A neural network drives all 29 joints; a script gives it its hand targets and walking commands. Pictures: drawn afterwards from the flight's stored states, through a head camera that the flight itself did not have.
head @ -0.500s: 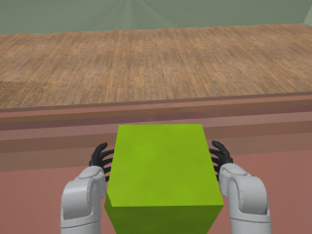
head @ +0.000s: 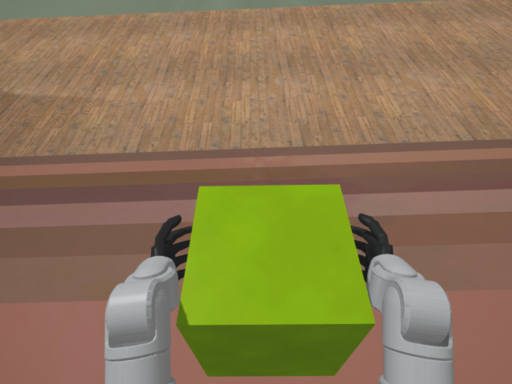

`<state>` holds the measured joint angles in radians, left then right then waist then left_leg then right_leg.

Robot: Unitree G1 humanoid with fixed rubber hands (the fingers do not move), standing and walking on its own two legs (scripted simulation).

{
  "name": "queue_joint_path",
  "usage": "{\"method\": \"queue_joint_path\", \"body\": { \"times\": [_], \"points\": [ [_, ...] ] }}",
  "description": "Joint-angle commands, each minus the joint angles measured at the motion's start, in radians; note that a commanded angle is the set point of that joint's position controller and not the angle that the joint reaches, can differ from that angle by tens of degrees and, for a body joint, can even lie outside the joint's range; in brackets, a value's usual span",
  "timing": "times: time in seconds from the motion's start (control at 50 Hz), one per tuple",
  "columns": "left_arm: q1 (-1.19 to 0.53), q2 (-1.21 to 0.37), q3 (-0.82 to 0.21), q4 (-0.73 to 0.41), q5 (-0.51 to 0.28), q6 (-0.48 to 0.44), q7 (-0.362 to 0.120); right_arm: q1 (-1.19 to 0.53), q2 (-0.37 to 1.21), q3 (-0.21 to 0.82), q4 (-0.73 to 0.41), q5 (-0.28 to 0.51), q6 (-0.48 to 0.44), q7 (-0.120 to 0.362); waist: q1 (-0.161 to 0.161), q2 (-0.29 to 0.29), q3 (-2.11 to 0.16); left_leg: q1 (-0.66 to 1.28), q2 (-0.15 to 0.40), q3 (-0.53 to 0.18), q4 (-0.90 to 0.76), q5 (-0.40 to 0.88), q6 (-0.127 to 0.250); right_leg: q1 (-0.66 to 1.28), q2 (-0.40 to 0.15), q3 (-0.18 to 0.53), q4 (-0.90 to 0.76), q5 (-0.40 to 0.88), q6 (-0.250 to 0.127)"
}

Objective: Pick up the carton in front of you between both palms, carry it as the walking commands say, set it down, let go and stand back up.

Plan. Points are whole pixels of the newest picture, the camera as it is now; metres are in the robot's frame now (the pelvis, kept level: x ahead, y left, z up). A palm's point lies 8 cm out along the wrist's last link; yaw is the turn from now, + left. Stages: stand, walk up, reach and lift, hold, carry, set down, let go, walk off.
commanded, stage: carry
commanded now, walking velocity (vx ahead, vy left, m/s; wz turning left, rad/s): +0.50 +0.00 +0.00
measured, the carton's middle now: (270, 285) +0.28 +0.01 +0.01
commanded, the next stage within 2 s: none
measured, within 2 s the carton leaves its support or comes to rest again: neither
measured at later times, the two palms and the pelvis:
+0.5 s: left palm (202, 101) +0.70 +0.17 +0.08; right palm (332, 105) +0.67 -0.13 +0.08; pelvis +0.31 +0.05 -0.01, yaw -2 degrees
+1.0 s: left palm (208, 50) +1.00 +0.19 +0.07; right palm (307, 47) +1.01 -0.11 +0.06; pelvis +0.63 +0.02 -0.06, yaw -2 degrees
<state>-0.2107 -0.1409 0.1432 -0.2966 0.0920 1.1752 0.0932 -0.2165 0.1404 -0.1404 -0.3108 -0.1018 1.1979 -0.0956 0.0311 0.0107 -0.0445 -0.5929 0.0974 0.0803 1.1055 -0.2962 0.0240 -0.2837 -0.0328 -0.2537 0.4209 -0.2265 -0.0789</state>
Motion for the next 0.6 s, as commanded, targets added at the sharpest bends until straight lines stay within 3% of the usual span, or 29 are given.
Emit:
{"method": "queue_joint_path", "body": {
  "times": [0.0,0.08,0.16,0.2,0.22,0.24,0.26,0.28,0.3,0.34,0.38,0.48,0.54,0.58],
  "points": [
    [-0.603,-0.848,-0.794,-0.053,-0.438,-0.012,-0.256,-0.56,0.837,0.77,-0.028,0.37,-0.034,0.224,-0.002,-0.114,-0.302,-0.134,0.01,-0.004,-0.125,0.066,0.0,0.335,-0.254,0.264,-0.17,0.16,-0.096],
    [-0.695,-0.768,-0.765,0.01,-0.448,-0.006,-0.245,-0.663,0.767,0.74,0.023,0.375,-0.023,0.201,0.019,-0.136,-0.239,-0.112,-0.026,0.06,-0.346,0.17,0.018,0.325,-0.212,0.186,-0.13,0.279,-0.096],
    [-0.811,-0.739,-0.706,0.103,-0.445,0.02,-0.224,-0.795,0.726,0.68,0.105,0.4,0.005,0.193,0.015,-0.154,-0.197,-0.026,-0.052,0.092,-0.468,0.224,0.06,0.332,-0.207,0.149,-0.069,0.369,-0.062],
    [-0.878,-0.744,-0.678,0.155,-0.448,0.03,-0.214,-0.861,0.721,0.638,0.164,0.407,0.015,0.192,-0.02,-0.148,-0.234,0.135,-0.104,0.131,-0.509,0.192,0.081,0.317,-0.194,0.094,0.085,0.581,-0.025],
    [-0.914,-0.75,-0.665,0.181,-0.452,0.035,-0.209,-0.87,0.721,0.613,0.209,0.406,0.017,0.193,-0.07,-0.098,-0.3,0.335,-0.156,0.179,-0.574,0.196,0.074,0.265,-0.145,0.03,0.268,0.613,0.013],
    [-0.948,-0.756,-0.649,0.206,-0.448,0.037,-0.204,-0.897,0.723,0.593,0.241,0.408,0.018,0.196,-0.104,-0.007,-0.384,0.575,-0.083,0.075,-0.581,0.155,0.067,0.109,-0.106,0.043,0.49,0.386,0.043],
    [-0.976,-0.778,-0.632,0.236,-0.454,0.043,-0.199,-0.933,0.713,0.567,0.277,0.414,0.018,0.198,-0.078,0.208,-0.461,0.761,0.208,-0.42,-0.649,0.053,0.165,-0.156,0.01,0.09,0.757,0.029,0.077],
    [-1.028,-0.786,-0.619,0.261,-0.456,0.044,-0.193,-0.969,0.737,0.567,0.318,0.43,0.014,0.2,-0.118,0.329,-0.484,0.874,0.283,-0.689,-0.776,0.096,0.256,-0.383,0.121,0.189,0.949,-0.295,0.078],
    [-1.086,-0.823,-0.611,0.275,-0.457,0.037,-0.188,-1.026,0.774,0.565,0.314,0.454,0.007,0.207,-0.11,0.266,-0.468,0.855,0.278,-0.609,-0.731,0.191,0.257,-0.446,0.055,0.284,1.048,-0.279,0.041],
    [-1.154,-0.899,-0.591,0.287,-0.466,0.019,-0.181,-1.158,0.886,0.586,0.283,0.509,-0.014,0.22,-0.088,0.069,-0.431,0.74,0.221,-0.418,-0.665,0.394,0.206,-0.457,-0.002,0.296,0.991,-0.189,0.022],
    [-1.192,-0.948,-0.575,0.298,-0.458,0.001,-0.171,-1.255,0.953,0.598,0.26,0.546,-0.03,0.224,-0.07,0.071,-0.456,0.682,0.192,-0.306,-0.66,0.429,0.176,-0.413,-0.019,0.282,0.886,-0.148,0.024],
    [-1.184,-0.983,-0.563,0.326,-0.429,-0.022,-0.149,-1.257,0.99,0.571,0.296,0.538,-0.046,0.222,-0.088,0.093,-0.468,0.738,0.158,-0.197,-0.628,0.595,0.197,-0.477,-0.02,0.232,0.651,-0.087,0.032],
    [-1.189,-0.985,-0.57,0.321,-0.422,-0.027,-0.148,-1.243,0.984,0.57,0.3,0.517,-0.048,0.219,-0.095,0.118,-0.433,0.684,0.075,-0.082,-0.616,0.711,0.181,-0.362,0.037,0.16,0.377,0.05,0.031],
    [-1.188,-0.975,-0.577,0.296,-0.422,-0.025,-0.15,-1.223,0.972,0.575,0.292,0.503,-0.046,0.216,-0.084,0.155,-0.435,0.667,0.067,-0.023,-0.575,0.819,0.164,-0.264,0.074,0.108,0.325,0.062,0.02]
  ]
}}
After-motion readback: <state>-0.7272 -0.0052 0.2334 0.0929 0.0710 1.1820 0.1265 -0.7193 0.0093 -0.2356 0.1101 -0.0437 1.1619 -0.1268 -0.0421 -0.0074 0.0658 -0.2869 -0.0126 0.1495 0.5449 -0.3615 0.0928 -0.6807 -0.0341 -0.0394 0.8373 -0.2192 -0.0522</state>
